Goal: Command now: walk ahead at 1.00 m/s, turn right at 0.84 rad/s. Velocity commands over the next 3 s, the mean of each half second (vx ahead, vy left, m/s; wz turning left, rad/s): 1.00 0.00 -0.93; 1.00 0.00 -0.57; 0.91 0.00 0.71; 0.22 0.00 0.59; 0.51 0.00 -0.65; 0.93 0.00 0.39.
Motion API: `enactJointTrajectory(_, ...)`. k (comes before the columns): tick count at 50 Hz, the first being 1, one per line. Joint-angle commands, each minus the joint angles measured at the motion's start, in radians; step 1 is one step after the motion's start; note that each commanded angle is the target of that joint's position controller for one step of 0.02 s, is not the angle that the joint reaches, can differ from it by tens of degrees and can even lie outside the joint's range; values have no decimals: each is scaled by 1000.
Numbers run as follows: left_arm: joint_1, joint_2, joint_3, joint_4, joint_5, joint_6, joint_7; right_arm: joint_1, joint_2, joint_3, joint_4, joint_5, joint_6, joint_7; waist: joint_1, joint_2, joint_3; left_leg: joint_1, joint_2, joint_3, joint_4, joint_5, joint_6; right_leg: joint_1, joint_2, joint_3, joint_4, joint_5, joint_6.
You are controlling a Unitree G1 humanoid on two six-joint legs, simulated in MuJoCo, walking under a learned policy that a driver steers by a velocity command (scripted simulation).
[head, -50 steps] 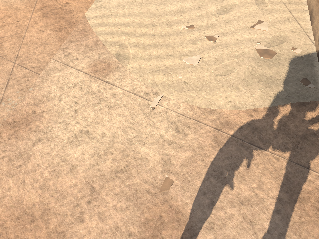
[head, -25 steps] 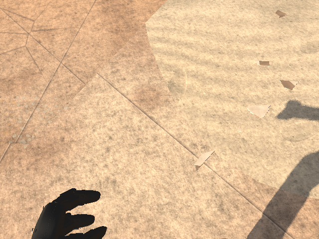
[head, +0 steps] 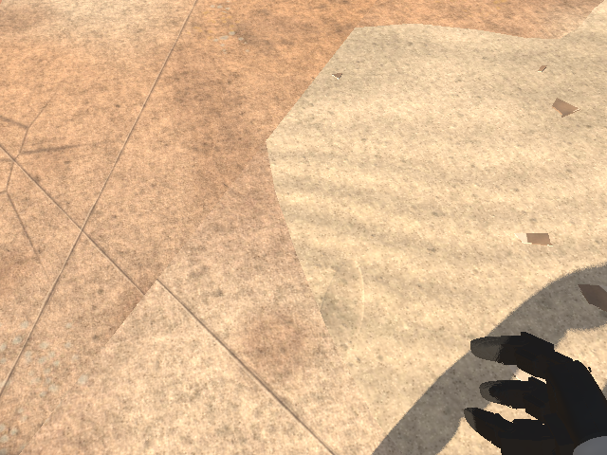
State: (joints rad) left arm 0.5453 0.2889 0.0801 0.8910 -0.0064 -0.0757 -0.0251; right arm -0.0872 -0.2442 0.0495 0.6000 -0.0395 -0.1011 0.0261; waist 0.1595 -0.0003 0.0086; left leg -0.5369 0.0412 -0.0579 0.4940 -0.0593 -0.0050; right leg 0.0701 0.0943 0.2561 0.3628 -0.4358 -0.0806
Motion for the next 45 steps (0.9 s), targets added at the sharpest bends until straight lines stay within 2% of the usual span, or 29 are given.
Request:
enactJointTrajectory(1,-131,155,32,-109,-1,-24,3,517,-279,-118,49,-21,-14,-55,-349,48,-297,811,172,-155,1,-388,60,-452,-58,2,620,566,-43)
enactJointTrajectory(2,-52,9,-5,-156,-41,-22,10,542,-349,-137,55,-56,-4,-57,-279,303,-421,1010,456,-663,-163,-712,142,-742,34,-106,919,-79,-22)
enactJointTrajectory(3,-88,67,-10,-166,-19,-4,18,477,-309,-144,60,-31,8,-53,-250,289,-347,918,444,-794,-235,-818,170,-868,-55,-147,1027,6,-40)
enactJointTrajectory(4,-191,104,-2,-162,4,9,15,404,-202,-123,49,-20,9,-48,-257,151,-191,787,383,-599,-229,-707,150,-902,-106,-171,1013,96,-39)
enactJointTrajectory(5,-247,99,-2,-167,17,16,2,385,-154,-112,66,-18,7,-41,-248,66,-99,676,335,-427,-231,-483,139,-883,-138,-177,967,141,-31)
enactJointTrajectory(6,-283,87,-2,-174,29,27,-11,395,-136,-107,86,-21,4,-41,-235,62,-56,608,295,-309,-242,-322,122,-864,-159,-180,945,148,-23)
enactJointTrajectory(9,-350,27,-19,-235,38,66,-38,454,-89,-97,161,13,-20,-28,-186,116,6,545,257,-93,-265,-25,88,-902,-202,-198,926,156,-13)
enactJointTrajectory(13,-482,32,-40,-327,40,73,-65,403,-106,-99,185,18,-40,-25,-136,102,63,451,202,153,-343,183,60,-880,-203,-250,771,353,-12)
enactJointTrajectory(16,-579,39,-55,-356,38,72,-85,418,-155,-107,204,16,-42,-30,-139,37,127,409,158,303,-392,357,34,-717,-153,-378,495,458,-51)
enactJointTrajectory(18,-571,60,-52,-342,37,69,-83,483,-208,-118,214,16,-35,-38,-132,50,86,498,159,337,-280,834,15,-595,-65,-462,426,437,-86)
enactJointTrajectory(20,-402,110,-33,-296,37,64,-68,478,-276,-135,202,11,-5,-53,-23,103,-26,552,203,327,-10,1122,11,-401,-4,-458,404,347,-122)
enactJointTrajectory(21,-211,150,-11,-242,36,61,-55,436,-299,-142,183,7,13,-56,69,118,-113,496,226,305,227,1149,26,-197,15,-422,392,304,-152)
enactJointTrajectory(22,-21,196,20,-172,34,57,-31,410,-290,-142,166,-1,25,-51,137,68,-190,329,200,293,553,898,30,75,19,-345,321,262,-183)
enactJointTrajectory(23,-89,268,53,-165,7,71,-3,406,-189,-123,144,-10,25,-30,45,-165,-125,42,-6,290,950,-205,4,183,-99,-127,256,210,-212)
enactJointTrajectory(24,-163,389,69,-228,46,87,-4,487,-158,-105,20,12,8,-29,-73,-268,-302,-316,-81,110,1251,-467,-40,459,-337,437,120,244,-426)
enactJointTrajectory(25,-120,346,70,-248,36,94,12,366,-207,-101,-7,4,-19,-28,-2,-58,-321,-395,-34,-27,1200,-363,-31,413,-362,562,-49,56,-416)
enactJointTrajectory(26,-151,292,58,-219,29,86,24,337,-203,-95,-6,6,-31,-28,-55,25,-137,-386,16,-35,1069,-315,-22,222,-344,509,-115,37,-369)
enactJointTrajectory(27,-179,251,45,-202,27,71,27,325,-191,-90,-2,-4,-27,-30,-117,85,-42,-310,52,-30,952,-309,-25,40,-300,422,-126,121,-330)
enactJointTrajectory(29,-234,203,24,-205,24,38,32,369,-177,-83,18,-37,19,-33,-200,101,27,-155,86,-32,831,-354,-50,-226,-219,277,-131,273,-306)
enactJointTrajectory(31,-238,184,15,-201,17,14,24,330,-152,-78,-5,-37,51,-29,-218,81,58,-83,104,-6,668,-372,-74,-385,-160,191,-162,294,-298)
enactJointTrajectory(33,-245,188,19,-201,17,2,19,190,-112,-61,-66,-22,52,-17,-193,46,100,-7,96,29,472,-186,-84,-509,-101,136,-197,307,-268)
enactJointTrajectory(35,-238,198,29,-200,14,-3,11,117,-89,-50,-88,1,49,-6,-157,7,88,98,62,40,281,43,-71,-526,-65,107,-195,369,-217)
enactJointTrajectory(37,-205,212,37,-189,4,-5,4,91,-104,-54,-90,17,46,-4,-123,-19,52,174,26,45,176,143,-53,-452,-83,126,-167,480,-185)
enactJointTrajectory(40,-120,199,28,-141,5,-10,16,116,-137,-69,-65,4,35,-8,-100,-29,10,177,1,75,47,130,2,-170,-148,105,-80,746,-140)
enactJointTrajectory(41,-112,229,32,-131,15,-10,18,191,-168,-87,-40,2,33,-15,-133,-34,-41,226,-38,99,45,28,25,-79,-163,83,25,940,-119)
enactJointTrajectory(42,-128,253,35,-124,31,-5,16,336,-198,-108,-1,6,33,-29,-218,-31,-119,349,-78,137,39,-80,49,-47,-154,37,218,1093,-98)
enactJointTrajectory(43,-176,231,28,-132,45,-4,17,541,-236,-128,50,6,34,-45,-332,-35,-193,567,-37,113,75,-158,73,-174,-123,-13,497,1033,-77)
enactJointTrajectory(44,-184,119,-2,-171,36,-16,23,723,-323,-153,82,-15,32,-59,-380,131,-300,785,165,-224,46,-510,135,-413,-38,-90,922,648,-45)
enactJointTrajectory(45,-65,41,-28,-202,3,-31,4,655,-373,-167,109,-13,33,-34,-242,456,-332,888,322,-887,-243,-604,256,-719,125,-84,1088,-2,-10)
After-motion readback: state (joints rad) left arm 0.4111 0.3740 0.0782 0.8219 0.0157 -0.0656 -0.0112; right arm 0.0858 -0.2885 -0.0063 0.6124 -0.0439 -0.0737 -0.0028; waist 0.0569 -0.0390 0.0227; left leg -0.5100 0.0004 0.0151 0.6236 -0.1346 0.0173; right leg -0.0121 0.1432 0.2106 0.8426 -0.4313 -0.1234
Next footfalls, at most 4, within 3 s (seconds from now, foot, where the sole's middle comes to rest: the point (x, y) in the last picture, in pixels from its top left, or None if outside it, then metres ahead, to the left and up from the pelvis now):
0.02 left None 0.19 0.16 -0.76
0.46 right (417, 422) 0.56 -0.12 -0.76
0.86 left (456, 267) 0.99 -0.21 -0.76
1.28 right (605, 243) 1.14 -0.61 -0.76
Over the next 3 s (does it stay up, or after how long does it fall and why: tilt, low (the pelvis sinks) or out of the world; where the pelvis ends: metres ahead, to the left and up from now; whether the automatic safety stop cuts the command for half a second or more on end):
stays up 2.06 -0.90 0.00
